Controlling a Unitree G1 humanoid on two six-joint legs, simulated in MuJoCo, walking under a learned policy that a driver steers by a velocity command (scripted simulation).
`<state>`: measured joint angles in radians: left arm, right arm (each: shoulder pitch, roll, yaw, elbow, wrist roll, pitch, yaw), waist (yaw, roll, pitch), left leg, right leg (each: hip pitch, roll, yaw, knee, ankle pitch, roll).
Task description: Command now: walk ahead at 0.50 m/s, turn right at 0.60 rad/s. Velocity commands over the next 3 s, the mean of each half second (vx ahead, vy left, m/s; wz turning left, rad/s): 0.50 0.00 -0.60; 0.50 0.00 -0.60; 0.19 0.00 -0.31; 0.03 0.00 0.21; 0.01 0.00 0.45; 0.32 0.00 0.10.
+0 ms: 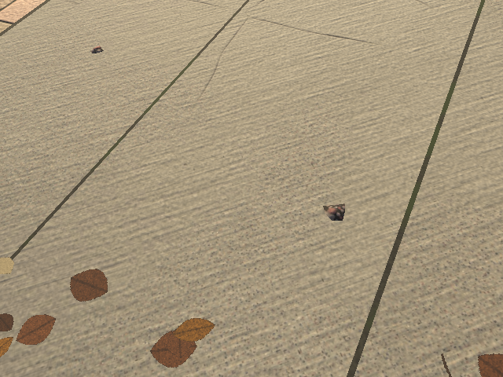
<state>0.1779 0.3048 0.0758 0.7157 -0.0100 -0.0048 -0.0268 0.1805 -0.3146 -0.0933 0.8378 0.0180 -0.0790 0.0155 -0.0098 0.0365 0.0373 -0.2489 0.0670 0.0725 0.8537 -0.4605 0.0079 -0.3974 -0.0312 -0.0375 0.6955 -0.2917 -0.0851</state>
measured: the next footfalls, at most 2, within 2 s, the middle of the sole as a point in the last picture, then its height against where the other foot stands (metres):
left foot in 0.38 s outside the picture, level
right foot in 0.88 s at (379, 336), level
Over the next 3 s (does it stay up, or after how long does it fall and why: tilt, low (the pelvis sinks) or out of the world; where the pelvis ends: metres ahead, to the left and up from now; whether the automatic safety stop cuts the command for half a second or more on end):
stays up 0.86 -0.32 0.02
